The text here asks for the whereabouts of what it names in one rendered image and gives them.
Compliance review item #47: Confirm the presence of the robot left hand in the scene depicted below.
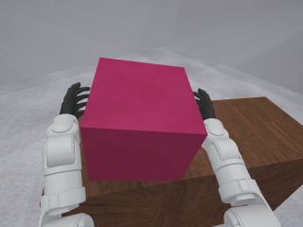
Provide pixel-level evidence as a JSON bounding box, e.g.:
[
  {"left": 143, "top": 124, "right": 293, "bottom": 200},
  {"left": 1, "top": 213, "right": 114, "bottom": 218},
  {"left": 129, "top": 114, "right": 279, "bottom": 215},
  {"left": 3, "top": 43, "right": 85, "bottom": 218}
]
[{"left": 60, "top": 82, "right": 91, "bottom": 119}]

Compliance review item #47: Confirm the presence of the robot right upper arm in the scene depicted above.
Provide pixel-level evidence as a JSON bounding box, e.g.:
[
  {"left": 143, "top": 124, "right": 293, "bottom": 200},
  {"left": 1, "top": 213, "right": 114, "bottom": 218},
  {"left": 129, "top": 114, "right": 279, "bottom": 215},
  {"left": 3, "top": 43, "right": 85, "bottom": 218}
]
[{"left": 223, "top": 203, "right": 280, "bottom": 227}]

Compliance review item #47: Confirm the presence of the robot right forearm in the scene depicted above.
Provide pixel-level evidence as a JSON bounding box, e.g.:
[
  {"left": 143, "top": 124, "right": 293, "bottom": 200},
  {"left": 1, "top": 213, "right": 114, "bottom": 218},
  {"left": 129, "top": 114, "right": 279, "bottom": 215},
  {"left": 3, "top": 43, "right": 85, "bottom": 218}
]
[{"left": 202, "top": 118, "right": 281, "bottom": 227}]

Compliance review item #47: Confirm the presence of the pedestal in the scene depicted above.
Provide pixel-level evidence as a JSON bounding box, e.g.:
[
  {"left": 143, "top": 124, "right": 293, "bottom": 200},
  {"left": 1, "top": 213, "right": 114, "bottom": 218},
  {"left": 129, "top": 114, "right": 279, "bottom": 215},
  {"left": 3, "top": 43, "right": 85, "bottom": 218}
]
[{"left": 39, "top": 96, "right": 303, "bottom": 227}]

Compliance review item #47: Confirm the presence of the robot right hand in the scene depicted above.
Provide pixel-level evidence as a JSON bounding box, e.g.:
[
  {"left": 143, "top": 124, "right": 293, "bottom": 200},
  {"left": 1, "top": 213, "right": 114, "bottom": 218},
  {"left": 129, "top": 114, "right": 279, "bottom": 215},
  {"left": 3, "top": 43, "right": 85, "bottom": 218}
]
[{"left": 192, "top": 88, "right": 216, "bottom": 121}]

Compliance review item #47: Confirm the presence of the robot left upper arm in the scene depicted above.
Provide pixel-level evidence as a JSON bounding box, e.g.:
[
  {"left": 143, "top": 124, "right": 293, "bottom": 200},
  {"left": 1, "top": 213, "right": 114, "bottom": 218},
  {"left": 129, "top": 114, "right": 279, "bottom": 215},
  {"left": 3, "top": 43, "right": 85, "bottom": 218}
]
[{"left": 43, "top": 213, "right": 95, "bottom": 227}]

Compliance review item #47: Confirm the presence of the robot left forearm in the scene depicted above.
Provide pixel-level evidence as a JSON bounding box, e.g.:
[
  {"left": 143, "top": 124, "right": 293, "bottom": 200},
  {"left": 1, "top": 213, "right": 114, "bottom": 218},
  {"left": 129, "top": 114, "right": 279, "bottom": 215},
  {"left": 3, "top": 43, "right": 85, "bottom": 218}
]
[{"left": 38, "top": 113, "right": 86, "bottom": 227}]

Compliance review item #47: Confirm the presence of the carton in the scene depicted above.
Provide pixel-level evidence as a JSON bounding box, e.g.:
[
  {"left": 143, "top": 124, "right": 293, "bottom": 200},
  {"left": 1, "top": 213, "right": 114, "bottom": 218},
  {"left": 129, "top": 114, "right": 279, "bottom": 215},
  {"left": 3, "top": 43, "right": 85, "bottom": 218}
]
[{"left": 80, "top": 58, "right": 208, "bottom": 182}]

